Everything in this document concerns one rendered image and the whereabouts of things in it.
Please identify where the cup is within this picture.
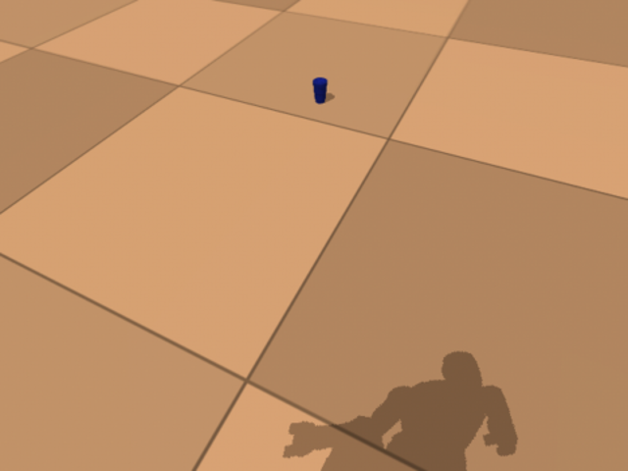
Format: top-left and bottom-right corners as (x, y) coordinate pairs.
(313, 78), (328, 104)

